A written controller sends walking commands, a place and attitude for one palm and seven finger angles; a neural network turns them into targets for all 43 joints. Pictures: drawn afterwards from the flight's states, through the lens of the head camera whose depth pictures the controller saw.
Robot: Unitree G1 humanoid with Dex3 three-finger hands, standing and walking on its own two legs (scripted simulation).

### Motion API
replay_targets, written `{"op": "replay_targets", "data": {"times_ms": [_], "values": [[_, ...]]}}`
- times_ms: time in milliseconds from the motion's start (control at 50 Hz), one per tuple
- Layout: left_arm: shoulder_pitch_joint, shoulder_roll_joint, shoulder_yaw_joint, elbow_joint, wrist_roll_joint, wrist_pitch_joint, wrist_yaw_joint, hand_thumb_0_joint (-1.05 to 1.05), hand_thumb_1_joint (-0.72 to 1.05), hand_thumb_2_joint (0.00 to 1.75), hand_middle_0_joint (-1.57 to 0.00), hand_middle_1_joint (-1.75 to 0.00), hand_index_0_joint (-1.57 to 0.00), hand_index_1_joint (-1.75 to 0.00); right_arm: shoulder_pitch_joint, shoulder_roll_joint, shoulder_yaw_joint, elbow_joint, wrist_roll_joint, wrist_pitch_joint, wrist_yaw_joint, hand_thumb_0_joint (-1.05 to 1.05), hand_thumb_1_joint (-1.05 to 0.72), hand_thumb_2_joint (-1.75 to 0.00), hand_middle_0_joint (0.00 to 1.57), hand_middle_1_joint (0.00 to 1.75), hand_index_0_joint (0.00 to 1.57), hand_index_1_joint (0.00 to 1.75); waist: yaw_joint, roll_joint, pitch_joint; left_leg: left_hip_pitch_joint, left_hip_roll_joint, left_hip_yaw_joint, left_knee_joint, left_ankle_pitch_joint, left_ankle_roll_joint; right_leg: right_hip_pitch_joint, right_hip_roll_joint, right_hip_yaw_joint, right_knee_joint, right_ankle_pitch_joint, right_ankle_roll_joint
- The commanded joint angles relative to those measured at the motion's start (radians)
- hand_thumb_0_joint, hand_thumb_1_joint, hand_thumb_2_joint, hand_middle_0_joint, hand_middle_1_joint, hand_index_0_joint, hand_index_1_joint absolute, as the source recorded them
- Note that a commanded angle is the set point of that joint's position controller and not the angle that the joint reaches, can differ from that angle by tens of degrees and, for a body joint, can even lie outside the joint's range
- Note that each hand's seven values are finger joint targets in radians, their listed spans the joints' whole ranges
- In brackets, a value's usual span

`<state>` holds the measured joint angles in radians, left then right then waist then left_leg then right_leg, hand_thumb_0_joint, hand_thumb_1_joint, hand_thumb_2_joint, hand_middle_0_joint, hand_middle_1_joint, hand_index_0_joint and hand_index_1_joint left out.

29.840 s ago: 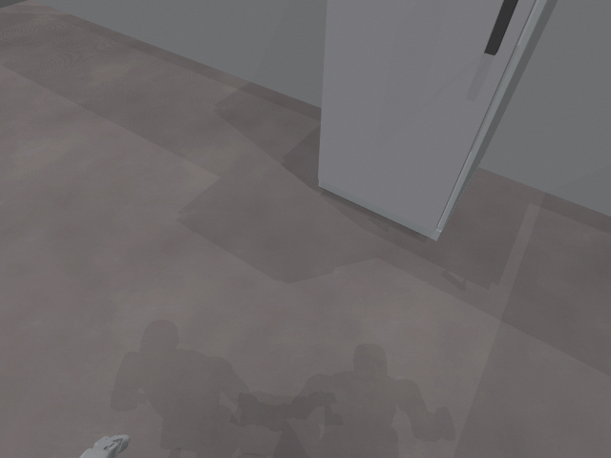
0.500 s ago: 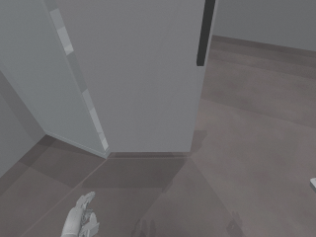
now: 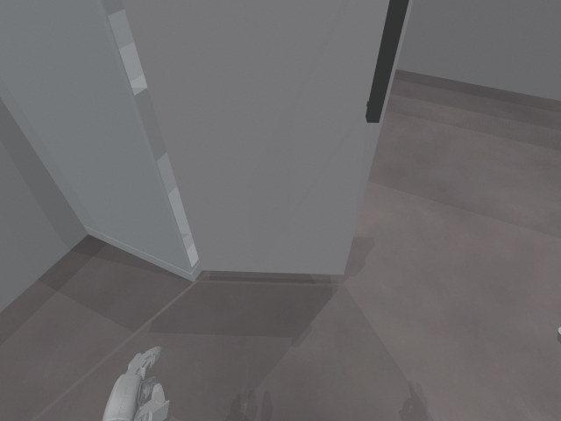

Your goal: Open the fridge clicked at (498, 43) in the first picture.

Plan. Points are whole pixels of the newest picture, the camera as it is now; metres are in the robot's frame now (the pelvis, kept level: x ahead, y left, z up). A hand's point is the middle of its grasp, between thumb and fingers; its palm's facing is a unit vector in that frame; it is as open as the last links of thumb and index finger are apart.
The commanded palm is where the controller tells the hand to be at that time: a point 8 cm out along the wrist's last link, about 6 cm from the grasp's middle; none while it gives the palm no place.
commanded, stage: let the arm hang, fingers relaxed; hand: right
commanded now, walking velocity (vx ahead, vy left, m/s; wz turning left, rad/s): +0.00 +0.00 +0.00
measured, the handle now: (393, 12) +0.76 -0.17 +0.27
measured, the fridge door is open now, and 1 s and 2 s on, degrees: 67 67 67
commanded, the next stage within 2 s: look to check the result in 1.10 s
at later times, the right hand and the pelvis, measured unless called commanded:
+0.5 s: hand out of the picture -0.06 -0.20 -0.18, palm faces +0.02 +0.99 -0.17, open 7.2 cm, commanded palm none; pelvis -0.02 -0.01 +0.00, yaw -2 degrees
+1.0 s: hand out of the picture +0.08 -0.26 -0.15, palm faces -0.03 +0.94 -0.34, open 7.3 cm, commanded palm none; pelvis +0.00 -0.01 +0.01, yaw -1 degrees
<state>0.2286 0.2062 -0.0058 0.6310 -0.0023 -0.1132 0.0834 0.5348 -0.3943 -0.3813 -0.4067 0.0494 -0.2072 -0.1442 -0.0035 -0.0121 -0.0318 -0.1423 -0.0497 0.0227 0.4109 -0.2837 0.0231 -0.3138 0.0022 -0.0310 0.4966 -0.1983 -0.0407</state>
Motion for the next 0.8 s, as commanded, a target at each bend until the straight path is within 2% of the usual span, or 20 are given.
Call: {"op": "replay_targets", "data": {"times_ms": [0,20,40,60,80,120,140,160,180,220,260,320,360,420,440,480,520,560,680,780], "values": [[-0.101,0.288,0.083,0.034,-0.02,-0.009,-0.086,0.0,0.9,0.9,-0.2,-0.3,-0.2,-0.3,-0.122,-0.032,0.259,0.549,-0.057,0.183,0.13,0.0,-0.9,-0.9,0.2,0.3,0.2,0.3,0.024,-0.072,-0.078,-0.148,0.176,-0.062,0.05,0.188,0.023,0.097,-0.128,0.111,0.049,0.339,0.014],[-0.085,0.282,0.077,0.038,-0.008,0.018,-0.083,0.0,0.9,0.9,-0.2,-0.3,-0.2,-0.3,-0.158,-0.02,0.269,0.577,-0.062,0.196,0.135,0.0,-0.9,-0.9,0.2,0.3,0.2,0.3,0.015,-0.041,-0.067,-0.167,0.145,-0.035,0.086,0.052,0.026,0.054,-0.147,0.145,0.026,0.271,-0.009],[-0.092,0.284,0.071,0.034,0.0,0.037,-0.081,0.0,0.9,0.9,-0.2,-0.3,-0.2,-0.3,-0.188,-0.026,0.278,0.626,-0.068,0.199,0.136,0.0,-0.9,-0.9,0.2,0.3,0.2,0.3,0.009,0.029,-0.042,-0.158,0.121,-0.029,0.113,-0.019,0.026,0.005,-0.162,0.185,0.001,0.231,-0.032],[-0.101,0.291,0.061,0.036,0.008,0.048,-0.079,0.0,0.9,0.9,-0.2,-0.3,-0.2,-0.3,-0.203,-0.036,0.288,0.675,-0.069,0.2,0.14,0.0,-0.9,-0.9,0.2,0.3,0.2,0.3,0.001,0.073,-0.021,-0.135,0.117,-0.034,0.118,-0.04,0.027,-0.042,-0.162,0.209,-0.019,0.179,-0.048],[-0.112,0.289,0.055,0.048,0.014,0.055,-0.079,0.0,0.9,0.9,-0.2,-0.3,-0.2,-0.3,-0.225,-0.048,0.294,0.734,-0.074,0.199,0.143,0.0,-0.9,-0.9,0.2,0.3,0.2,0.3,-0.004,0.121,-0.011,-0.117,0.121,-0.052,0.098,-0.032,0.03,-0.063,-0.148,0.215,-0.026,0.147,-0.049],[-0.11,0.28,0.049,0.086,0.02,0.073,-0.081,0.0,0.9,0.9,-0.2,-0.3,-0.2,-0.3,-0.28,-0.065,0.308,0.863,-0.078,0.196,0.144,0.0,-0.9,-0.9,0.2,0.3,0.2,0.3,0.007,0.205,0.004,-0.137,0.161,-0.107,0.026,-0.026,0.048,-0.041,-0.106,0.194,-0.002,0.099,-0.03],[-0.102,0.261,0.044,0.109,0.024,0.084,-0.082,0.0,0.9,0.9,-0.2,-0.3,-0.2,-0.3,-0.296,-0.063,0.32,0.929,-0.078,0.197,0.141,0.0,-0.9,-0.9,0.2,0.3,0.2,0.3,0.013,0.206,0.004,-0.162,0.183,-0.136,-0.009,-0.032,0.062,-0.014,-0.081,0.176,0.017,0.083,-0.018],[-0.094,0.244,0.04,0.136,0.028,0.095,-0.083,0.0,0.9,0.9,-0.2,-0.3,-0.2,-0.3,-0.318,-0.057,0.331,0.99,-0.076,0.2,0.139,0.0,-0.9,-0.9,0.2,0.3,0.2,0.3,0.023,0.176,0.014,-0.191,0.205,-0.159,-0.039,-0.047,0.077,0.017,-0.062,0.152,0.03,0.056,-0.007],[-0.085,0.234,0.037,0.159,0.032,0.104,-0.082,0.0,0.9,0.9,-0.2,-0.3,-0.2,-0.3,-0.338,-0.055,0.34,1.042,-0.075,0.202,0.137,0.0,-0.9,-0.9,0.2,0.3,0.2,0.3,0.029,0.136,0.01,-0.206,0.211,-0.172,-0.053,-0.048,0.087,0.052,-0.05,0.142,0.035,0.049,-0.001],[-0.078,0.216,0.03,0.201,0.032,0.111,-0.079,0.0,0.9,0.9,-0.2,-0.3,-0.2,-0.3,-0.352,-0.044,0.354,1.136,-0.072,0.203,0.133,0.0,-0.9,-0.9,0.2,0.3,0.2,0.3,0.035,0.006,0.01,-0.191,0.187,-0.149,-0.045,-0.041,0.073,0.084,-0.068,0.157,-0.019,0.074,0.0],[-0.084,0.229,0.028,0.239,0.029,0.106,-0.073,0.0,0.9,0.9,-0.2,-0.3,-0.2,-0.3,-0.319,-0.041,0.354,1.224,-0.068,0.2,0.131,0.0,-0.9,-0.9,0.2,0.3,0.2,0.3,0.011,-0.08,-0.011,-0.09,0.143,-0.116,-0.027,-0.019,0.041,0.049,-0.104,0.203,-0.095,0.073,-0.017],[-0.076,0.219,0.029,0.302,0.027,0.1,-0.061,0.0,0.9,0.9,-0.2,-0.3,-0.2,-0.3,-0.277,-0.021,0.348,1.339,-0.064,0.195,0.131,0.0,-0.9,-0.9,0.2,0.3,0.2,0.3,-0.002,-0.161,-0.035,-0.015,0.142,-0.109,-0.047,0.022,0.044,0.048,-0.107,0.197,-0.125,0.047,-0.015],[-0.059,0.224,0.033,0.333,0.021,0.097,-0.055,0.0,0.9,0.9,-0.2,-0.3,-0.2,-0.3,-0.27,-0.027,0.347,1.388,-0.062,0.191,0.133,0.0,-0.9,-0.9,0.2,0.3,0.2,0.3,0.0,-0.135,-0.047,0.005,0.149,-0.11,-0.072,0.043,0.047,0.07,-0.111,0.193,-0.121,0.062,-0.016],[-0.043,0.234,0.041,0.374,0.018,0.097,-0.048,0.0,0.9,0.9,-0.2,-0.3,-0.2,-0.3,-0.271,-0.026,0.347,1.444,-0.062,0.189,0.134,0.0,-0.9,-0.9,0.2,0.3,0.2,0.3,0.004,-0.111,-0.021,-0.013,0.147,-0.101,-0.095,0.024,0.049,0.088,-0.116,0.197,-0.145,0.019,-0.016],[-0.04,0.249,0.045,0.381,0.016,0.098,-0.047,0.0,0.9,0.9,-0.2,-0.3,-0.2,-0.3,-0.277,-0.036,0.346,1.454,-0.063,0.187,0.134,0.0,-0.9,-0.9,0.2,0.3,0.2,0.3,0.005,-0.07,-0.005,-0.014,0.146,-0.106,-0.108,0.025,0.049,0.089,-0.119,0.201,-0.143,0.029,-0.017],[-0.039,0.253,0.05,0.399,0.017,0.101,-0.046,0.0,0.9,0.9,-0.2,-0.3,-0.2,-0.3,-0.285,-0.033,0.347,1.479,-0.063,0.19,0.134,0.0,-0.9,-0.9,0.2,0.3,0.2,0.3,0.01,-0.063,0.038,-0.046,0.146,-0.1,-0.119,-0.035,0.051,0.083,-0.124,0.212,-0.178,-0.052,-0.016],[-0.046,0.268,0.053,0.41,0.019,0.104,-0.047,0.0,0.9,0.9,-0.2,-0.3,-0.2,-0.3,-0.279,-0.039,0.349,1.497,-0.064,0.193,0.135,0.0,-0.9,-0.9,0.2,0.3,0.2,0.3,0.006,-0.044,0.054,-0.058,0.141,-0.096,-0.12,-0.071,0.049,0.076,-0.127,0.225,-0.213,-0.134,-0.017],[-0.054,0.274,0.058,0.416,0.019,0.104,-0.051,0.0,0.9,0.9,-0.2,-0.3,-0.2,-0.3,-0.28,-0.051,0.348,1.505,-0.067,0.192,0.135,0.0,-0.9,-0.9,0.2,0.3,0.2,0.3,0.003,-0.02,0.058,-0.057,0.146,-0.102,-0.129,-0.089,0.049,0.072,-0.124,0.225,-0.226,-0.161,-0.017],[-0.082,0.299,0.057,0.43,0.02,0.098,-0.06,0.0,0.9,0.9,-0.2,-0.3,-0.2,-0.3,-0.326,-0.085,0.353,1.508,-0.066,0.184,0.135,0.0,-0.9,-0.9,0.2,0.3,0.2,0.3,0.008,0.043,0.05,-0.068,0.156,-0.113,-0.144,-0.053,0.04,0.12,-0.127,0.21,-0.229,-0.075,-0.012],[-0.125,0.316,0.054,0.436,0.02,0.095,-0.067,0.0,0.9,0.9,-0.2,-0.3,-0.2,-0.3,-0.367,-0.116,0.355,1.499,-0.066,0.181,0.136,0.0,-0.9,-0.9,0.2,0.3,0.2,0.3,0.005,0.025,0.057,-0.064,0.162,-0.115,-0.152,-0.028,0.032,0.135,-0.13,0.207,-0.247,-0.039,-0.008]]}}
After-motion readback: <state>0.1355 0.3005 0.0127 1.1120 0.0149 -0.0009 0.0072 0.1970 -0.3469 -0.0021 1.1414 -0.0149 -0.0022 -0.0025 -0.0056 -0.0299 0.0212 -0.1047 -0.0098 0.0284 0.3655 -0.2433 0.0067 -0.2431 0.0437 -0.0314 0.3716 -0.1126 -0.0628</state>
